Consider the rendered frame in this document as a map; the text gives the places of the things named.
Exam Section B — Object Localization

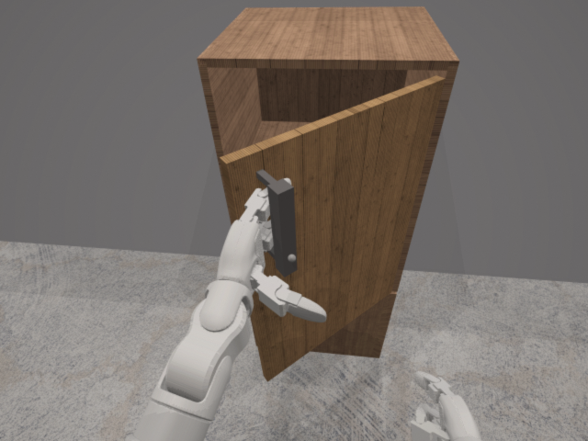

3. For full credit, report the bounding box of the cupboard door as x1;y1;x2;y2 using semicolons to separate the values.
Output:
220;75;446;382

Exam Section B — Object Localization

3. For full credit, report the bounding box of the robot left forearm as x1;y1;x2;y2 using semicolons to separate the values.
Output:
125;280;254;441

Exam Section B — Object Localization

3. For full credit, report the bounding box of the handle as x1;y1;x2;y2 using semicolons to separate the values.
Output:
256;169;297;277

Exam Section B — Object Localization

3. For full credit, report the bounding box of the robot left hand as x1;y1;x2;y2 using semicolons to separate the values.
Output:
216;178;326;322

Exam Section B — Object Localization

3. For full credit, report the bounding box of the robot right hand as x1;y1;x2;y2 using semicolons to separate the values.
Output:
411;371;481;441

